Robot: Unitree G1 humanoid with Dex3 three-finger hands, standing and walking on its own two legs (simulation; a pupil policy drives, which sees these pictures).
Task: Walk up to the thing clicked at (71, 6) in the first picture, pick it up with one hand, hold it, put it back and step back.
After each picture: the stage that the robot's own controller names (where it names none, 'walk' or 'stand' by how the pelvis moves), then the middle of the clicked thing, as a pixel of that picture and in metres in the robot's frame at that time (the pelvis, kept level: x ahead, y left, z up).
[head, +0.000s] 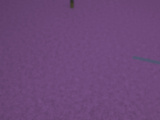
stand; (72, 4) +2.28 +0.21 -0.72
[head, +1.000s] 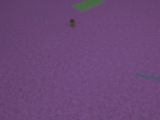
walk; (72, 23) +2.15 +0.34 -0.70
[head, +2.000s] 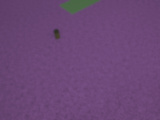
walk; (56, 34) +1.51 +0.47 -0.72
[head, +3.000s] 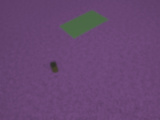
walk; (54, 67) +1.02 +0.41 -0.72
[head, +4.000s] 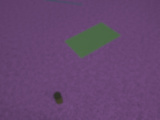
walk; (58, 98) +0.66 +0.30 -0.71
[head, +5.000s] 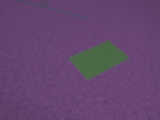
walk; out of the picture +0.42 +0.16 -0.71
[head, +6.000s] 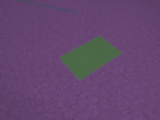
stand; out of the picture +0.33 +0.19 -0.72
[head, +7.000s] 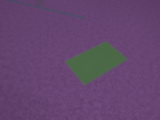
stand; out of the picture +0.34 +0.18 -0.72
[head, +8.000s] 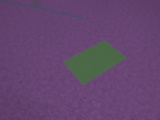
stand; out of the picture +0.33 +0.19 -0.73
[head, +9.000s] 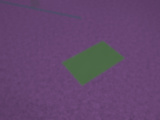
stand; out of the picture +0.32 +0.20 -0.73
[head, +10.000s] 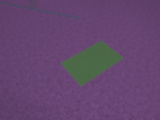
stand; out of the picture +0.31 +0.20 -0.73
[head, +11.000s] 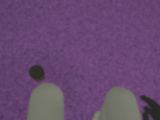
go down; (37, 73) +0.39 +0.21 -0.38
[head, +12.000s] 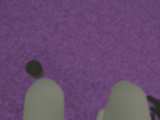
go down; (35, 70) +0.39 +0.22 -0.31
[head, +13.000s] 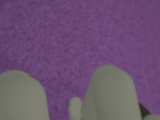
close in; out of the picture +0.38 +0.25 -0.22
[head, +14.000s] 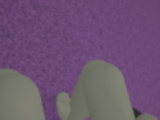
close; out of the picture +0.38 +0.26 -0.22
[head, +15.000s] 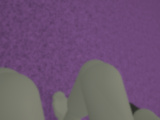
lift; out of the picture +0.38 +0.27 -0.22
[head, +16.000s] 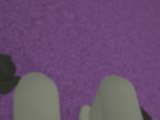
lift; (1, 73) +0.32 +0.26 -0.13
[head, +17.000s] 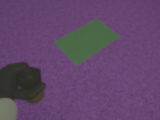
lift; (31, 86) +0.32 +0.18 +0.03
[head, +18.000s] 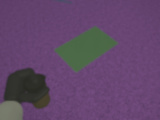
hold; (38, 91) +0.32 +0.17 -0.01
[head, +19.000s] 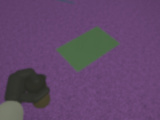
hold; (38, 91) +0.32 +0.17 -0.01
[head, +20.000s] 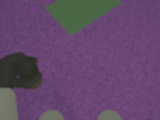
crouch; (30, 74) +0.37 +0.19 -0.06
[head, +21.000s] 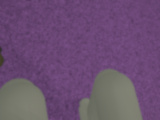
lower; out of the picture +0.42 +0.26 -0.16
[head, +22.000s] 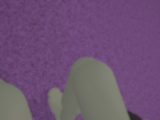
lower; out of the picture +0.42 +0.28 -0.23
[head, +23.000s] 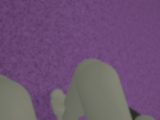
lower; out of the picture +0.41 +0.28 -0.22
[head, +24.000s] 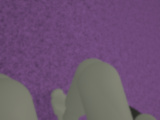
lower; out of the picture +0.41 +0.28 -0.22
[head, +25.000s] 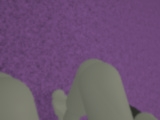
lower; out of the picture +0.40 +0.29 -0.22
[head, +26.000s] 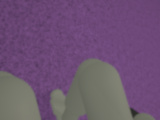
open; out of the picture +0.39 +0.27 -0.23
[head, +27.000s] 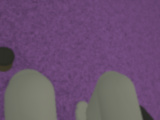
stand; (4, 60) +0.40 +0.25 -0.26
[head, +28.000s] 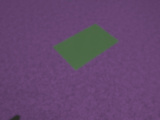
stand; out of the picture +0.35 +0.19 -0.63
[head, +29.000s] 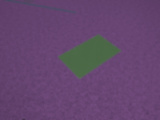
stand; out of the picture +0.36 +0.19 -0.67
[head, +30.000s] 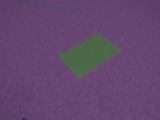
stand; out of the picture +0.35 +0.19 -0.67
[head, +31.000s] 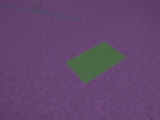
stand; out of the picture +0.39 +0.18 -0.72
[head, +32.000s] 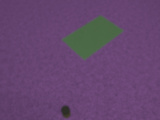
walk; (66, 112) +0.43 +0.16 -0.70
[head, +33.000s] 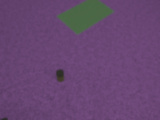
walk; (60, 75) +0.69 +0.17 -0.69
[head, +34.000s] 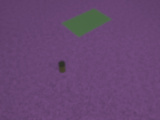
stand; (62, 67) +0.97 +0.23 -0.70
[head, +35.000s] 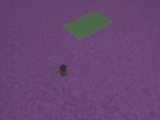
stand; (63, 70) +0.95 +0.22 -0.72
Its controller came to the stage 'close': yes
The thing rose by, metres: 0.71
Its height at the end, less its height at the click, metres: +0.00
